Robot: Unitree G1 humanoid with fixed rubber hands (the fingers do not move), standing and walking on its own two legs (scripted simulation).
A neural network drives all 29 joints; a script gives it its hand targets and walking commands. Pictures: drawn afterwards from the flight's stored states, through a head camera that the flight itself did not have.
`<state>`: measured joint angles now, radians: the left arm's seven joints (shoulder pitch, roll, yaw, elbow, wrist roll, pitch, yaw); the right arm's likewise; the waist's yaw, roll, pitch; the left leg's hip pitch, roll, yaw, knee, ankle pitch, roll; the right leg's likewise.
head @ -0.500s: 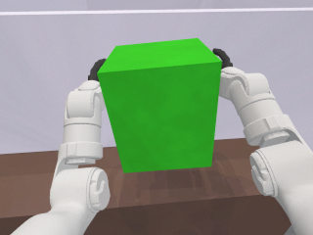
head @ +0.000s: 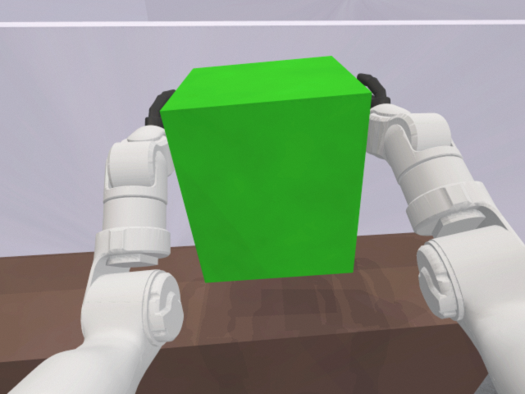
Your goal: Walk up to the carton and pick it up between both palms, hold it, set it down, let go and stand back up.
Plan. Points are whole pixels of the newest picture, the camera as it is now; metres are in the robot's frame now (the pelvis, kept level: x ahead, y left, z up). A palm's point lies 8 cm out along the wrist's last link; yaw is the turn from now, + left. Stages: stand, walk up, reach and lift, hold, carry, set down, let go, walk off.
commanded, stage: hold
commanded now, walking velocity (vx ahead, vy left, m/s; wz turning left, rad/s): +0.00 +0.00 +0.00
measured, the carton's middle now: (269, 166) +0.36 +0.01 +0.26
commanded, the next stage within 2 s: none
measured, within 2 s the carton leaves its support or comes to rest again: neither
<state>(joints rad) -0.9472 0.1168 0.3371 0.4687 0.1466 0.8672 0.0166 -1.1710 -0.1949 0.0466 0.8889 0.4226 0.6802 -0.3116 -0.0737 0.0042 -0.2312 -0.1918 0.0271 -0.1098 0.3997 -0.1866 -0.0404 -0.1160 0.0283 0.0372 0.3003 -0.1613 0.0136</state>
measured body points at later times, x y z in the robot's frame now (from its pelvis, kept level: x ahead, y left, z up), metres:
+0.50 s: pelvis +0.00 -0.01 +0.00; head -0.09 +0.01 +0.44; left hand +0.39 +0.15 +0.29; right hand +0.39 -0.15 +0.31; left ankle +0.02 +0.14 -0.75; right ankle +0.00 -0.13 -0.75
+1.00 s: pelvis +0.00 +0.00 +0.00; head -0.10 +0.02 +0.44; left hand +0.38 +0.16 +0.29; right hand +0.38 -0.15 +0.31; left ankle +0.02 +0.14 -0.75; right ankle +0.00 -0.13 -0.75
